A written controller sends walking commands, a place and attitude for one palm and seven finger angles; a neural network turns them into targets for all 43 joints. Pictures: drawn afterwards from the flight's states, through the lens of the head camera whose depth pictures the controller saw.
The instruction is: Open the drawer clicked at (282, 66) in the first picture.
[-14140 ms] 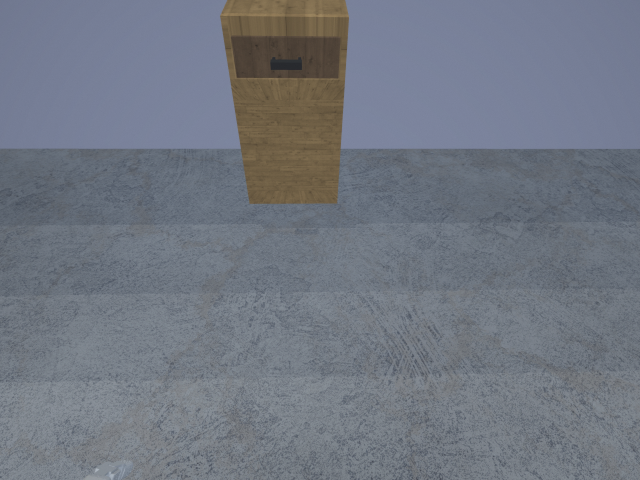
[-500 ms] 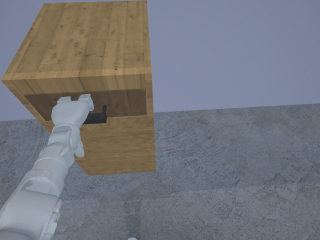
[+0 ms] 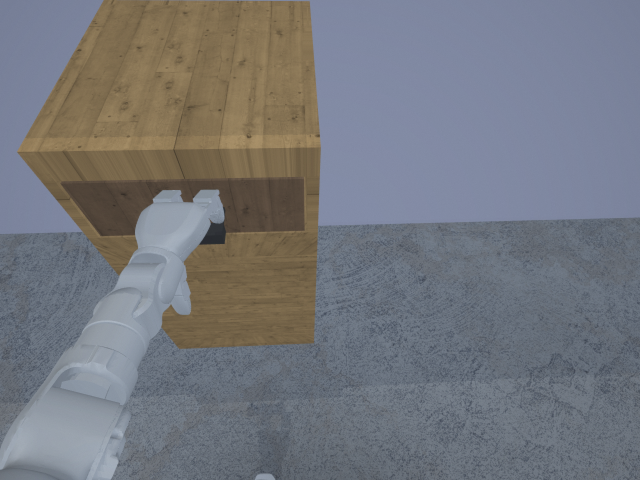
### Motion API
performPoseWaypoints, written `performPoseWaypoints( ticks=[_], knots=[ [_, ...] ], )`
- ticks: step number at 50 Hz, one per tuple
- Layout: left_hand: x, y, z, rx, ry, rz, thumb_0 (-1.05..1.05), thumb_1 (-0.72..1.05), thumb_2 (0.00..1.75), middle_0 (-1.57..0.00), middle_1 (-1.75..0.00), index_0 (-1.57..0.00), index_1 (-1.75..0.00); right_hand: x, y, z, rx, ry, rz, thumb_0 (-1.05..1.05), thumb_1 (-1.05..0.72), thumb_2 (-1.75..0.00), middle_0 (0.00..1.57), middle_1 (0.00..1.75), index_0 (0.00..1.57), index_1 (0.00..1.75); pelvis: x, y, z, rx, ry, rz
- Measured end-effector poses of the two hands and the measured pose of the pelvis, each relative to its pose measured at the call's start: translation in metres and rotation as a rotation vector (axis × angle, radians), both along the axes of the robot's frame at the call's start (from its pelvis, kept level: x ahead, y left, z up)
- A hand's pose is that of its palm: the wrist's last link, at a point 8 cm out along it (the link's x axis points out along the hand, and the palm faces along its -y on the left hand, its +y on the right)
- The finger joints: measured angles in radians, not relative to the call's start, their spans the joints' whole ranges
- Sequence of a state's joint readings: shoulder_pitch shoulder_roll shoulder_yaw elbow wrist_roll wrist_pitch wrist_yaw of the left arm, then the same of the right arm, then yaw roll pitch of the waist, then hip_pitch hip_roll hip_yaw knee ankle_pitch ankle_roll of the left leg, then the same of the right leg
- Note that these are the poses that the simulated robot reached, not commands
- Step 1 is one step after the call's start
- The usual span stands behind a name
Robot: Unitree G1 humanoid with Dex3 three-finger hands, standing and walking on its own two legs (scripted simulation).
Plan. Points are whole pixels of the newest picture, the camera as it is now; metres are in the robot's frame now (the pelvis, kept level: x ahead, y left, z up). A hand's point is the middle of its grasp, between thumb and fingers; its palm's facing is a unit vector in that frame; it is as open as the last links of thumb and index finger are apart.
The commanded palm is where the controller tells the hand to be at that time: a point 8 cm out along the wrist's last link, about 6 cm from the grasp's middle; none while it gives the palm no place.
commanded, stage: move the hooked fingers above the handle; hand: left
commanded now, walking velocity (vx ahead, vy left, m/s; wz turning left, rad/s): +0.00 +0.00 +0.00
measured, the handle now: (192, 223) +0.51 +0.21 -0.05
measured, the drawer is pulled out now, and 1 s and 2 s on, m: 0.00 0.00 0.00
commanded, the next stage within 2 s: lift the fingers back up to retry in 1.82 s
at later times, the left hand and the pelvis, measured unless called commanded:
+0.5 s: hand (180, 236) +0.44 +0.20 +0.01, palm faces -0.09 -0.04 -0.99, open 13.8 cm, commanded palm +0.43 +0.20 +0.06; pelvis -0.01 +0.00 +0.00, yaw +0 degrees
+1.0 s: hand (181, 238) +0.44 +0.20 +0.00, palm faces -0.11 -0.05 -0.99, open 13.8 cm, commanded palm +0.43 +0.20 +0.06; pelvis +0.00 -0.01 +0.00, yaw -1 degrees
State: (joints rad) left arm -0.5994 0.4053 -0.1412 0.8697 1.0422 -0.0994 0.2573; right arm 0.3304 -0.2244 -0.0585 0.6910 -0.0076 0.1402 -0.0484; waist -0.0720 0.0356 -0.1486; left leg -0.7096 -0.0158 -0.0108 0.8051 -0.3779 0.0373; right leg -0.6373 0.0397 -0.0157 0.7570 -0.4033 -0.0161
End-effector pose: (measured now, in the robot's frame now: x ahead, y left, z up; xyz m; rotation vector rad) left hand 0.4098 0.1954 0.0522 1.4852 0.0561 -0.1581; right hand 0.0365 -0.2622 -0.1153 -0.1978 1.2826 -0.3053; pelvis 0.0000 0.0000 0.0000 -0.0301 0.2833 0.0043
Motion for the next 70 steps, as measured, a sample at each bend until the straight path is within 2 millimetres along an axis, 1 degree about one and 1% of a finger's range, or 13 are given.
performPoseWaypoints(
  ticks=[3, 9, 15, 19, 25, 29, 34, 41, 45, 53, 58, 65, 70],
  knots=[
    [0.011, -0.017, 0.01, -0.018, -0.122, -0.084, 0.0, -0.49, 0.3, -0.33, -1.2, -0.33, -1.2, 0.004, -0.002, -0.002, -0.019, -0.02, 0.006, 0.01, -0.91, -0.9, 0.2, 0.3, 0.21, 0.3, -0.003, 0.002, -0.006, -0.003, 0.02, -0.001],
    [0.03, -0.008, 0.022, 0.046, -0.278, 0.042, 0.0, -0.49, 0.3, -0.37, -1.26, -0.32, -1.2, 0.002, 0.001, -0.015, 0.018, -0.016, 0.002, 0.01, -0.91, -0.9, 0.2, 0.3, 0.21, 0.3, -0.009, 0.006, -0.014, 0.001, 0.058, -0.032],
    [0.02, 0.013, 0.002, 0.106, -0.047, 0.258, 0.01, -0.49, 0.3, -0.37, -1.26, -0.32, -1.21, -0.007, 0.012, -0.014, 0.077, 0.002, -0.042, 0.01, -0.91, -0.9, 0.2, 0.3, 0.21, 0.3, -0.008, 0.004, -0.004, 0.013, 0.032, -0.053],
    [0.013, 0.031, -0.005, 0.081, 0.063, 0.247, 0.01, -0.49, 0.3, -0.35, -1.24, -0.32, -1.2, -0.015, 0.009, -0.003, 0.037, 0.001, -0.052, 0.01, -0.91, -0.9, 0.2, 0.3, 0.21, 0.3, -0.007, -0.001, 0.001, 0.01, 0.012, -0.038],
    [0.015, 0.009, 0.01, 0.033, -0.05, -0.009, 0.0, -0.49, 0.3, -0.33, -1.22, -0.32, -1.2, -0.024, -0.008, 0.0, -0.041, 0.043, -0.019, 0.01, -0.91, -0.9, 0.2, 0.3, 0.21, 0.3, -0.006, -0.001, -0.005, -0.005, 0.026, -0.004],
    [0.024, -0.005, 0.009, -0.003, -0.142, -0.013, 0.0, -0.49, 0.3, -0.33, -1.21, -0.32, -1.2, -0.025, -0.015, -0.006, -0.041, 0.052, -0.015, 0.01, -0.91, -0.9, 0.2, 0.3, 0.21, 0.3, -0.007, 0.001, -0.012, -0.006, 0.052, -0.008],
    [0.032, 0.003, -0.002, 0.051, -0.165, 0.121, 0.01, -0.49, 0.3, -0.32, -1.21, -0.32, -1.2, -0.023, -0.012, -0.013, -0.004, 0.041, -0.031, 0.01, -0.91, -0.9, 0.2, 0.3, 0.2, 0.3, -0.009, 0.0, -0.015, 0.001, 0.075, -0.033],
    [0.028, 0.016, 0.002, 0.08, -0.057, 0.217, 0.01, -0.49, 0.3, -0.32, -1.2, -0.33, -1.22, -0.021, 0.0, -0.011, 0.045, 0.032, -0.06, 0.01, -0.91, -0.9, 0.2, 0.3, 0.21, 0.3, -0.003, -0.004, -0.005, 0.007, 0.048, -0.042],
    [0.024, 0.02, 0.008, 0.067, -0.011, 0.182, 0.0, -0.49, 0.3, -0.32, -1.2, -0.33, -1.21, -0.017, 0.0, -0.004, 0.036, 0.02, -0.057, 0.01, -0.91, -0.9, 0.2, 0.3, 0.21, 0.3, 0.002, -0.007, 0.0, 0.005, 0.027, -0.032],
    [0.014, 0.002, 0.001, 0.015, -0.054, 0.034, 0.0, -0.49, 0.3, -0.32, -1.2, -0.32, -1.2, -0.004, -0.011, -0.002, 0.001, 0.006, -0.022, 0.01, -0.91, -0.9, 0.2, 0.3, 0.21, 0.3, 0.003, -0.006, -0.003, 0.002, 0.029, -0.019],
    [0.017, 0.008, -0.005, 0.032, -0.124, 0.073, 0.01, -0.49, 0.3, -0.32, -1.2, -0.32, -1.2, 0.003, -0.015, -0.008, -0.004, -0.002, -0.008, 0.01, -0.91, -0.9, 0.2, 0.3, 0.21, 0.3, 0.0, -0.005, -0.009, 0.004, 0.053, -0.021],
    [0.024, 0.03, 0.01, 0.085, -0.135, 0.206, 0.0, -0.49, 0.3, -0.32, -1.2, -0.32, -1.2, 0.005, -0.009, -0.011, 0.028, 0.006, -0.016, 0.01, -0.91, -0.9, 0.2, 0.3, 0.21, 0.3, 0.003, -0.005, -0.007, 0.002, 0.052, -0.021],
    [0.018, 0.013, 0.014, 0.048, -0.043, 0.163, 0.0, -0.49, 0.3, -0.32, -1.2, -0.32, -1.2, 0.006, -0.003, -0.005, 0.044, -0.002, -0.025, 0.01, -0.91, -0.9, 0.2, 0.3, 0.21, 0.3, 0.009, -0.004, 0.001, 0.002, 0.018, -0.019]
  ],
)
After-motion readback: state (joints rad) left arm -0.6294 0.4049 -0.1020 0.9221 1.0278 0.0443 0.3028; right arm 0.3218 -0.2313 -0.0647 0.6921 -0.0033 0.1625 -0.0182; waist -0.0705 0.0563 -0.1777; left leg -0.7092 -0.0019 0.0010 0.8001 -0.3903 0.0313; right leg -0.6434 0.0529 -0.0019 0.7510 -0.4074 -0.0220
